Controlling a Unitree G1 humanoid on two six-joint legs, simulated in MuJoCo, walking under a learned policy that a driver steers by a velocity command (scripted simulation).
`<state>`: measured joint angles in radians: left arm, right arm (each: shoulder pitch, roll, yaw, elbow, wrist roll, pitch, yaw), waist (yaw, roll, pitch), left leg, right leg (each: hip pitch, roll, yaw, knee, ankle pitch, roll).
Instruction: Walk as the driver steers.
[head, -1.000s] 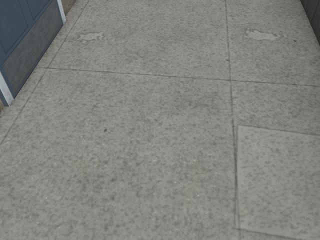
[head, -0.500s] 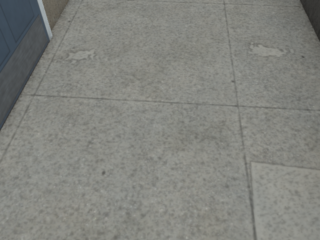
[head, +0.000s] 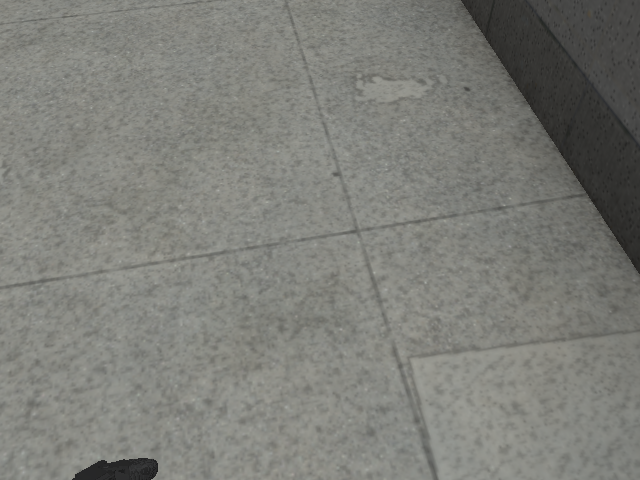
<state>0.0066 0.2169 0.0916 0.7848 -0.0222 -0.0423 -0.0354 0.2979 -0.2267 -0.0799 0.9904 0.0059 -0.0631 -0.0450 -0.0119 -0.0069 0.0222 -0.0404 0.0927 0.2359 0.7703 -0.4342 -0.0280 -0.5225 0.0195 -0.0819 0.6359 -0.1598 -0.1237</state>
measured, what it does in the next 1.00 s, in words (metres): walks ahead: left foot, then right foot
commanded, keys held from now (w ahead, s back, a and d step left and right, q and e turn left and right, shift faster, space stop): w+e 0.06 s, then w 0.58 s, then w+q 0.36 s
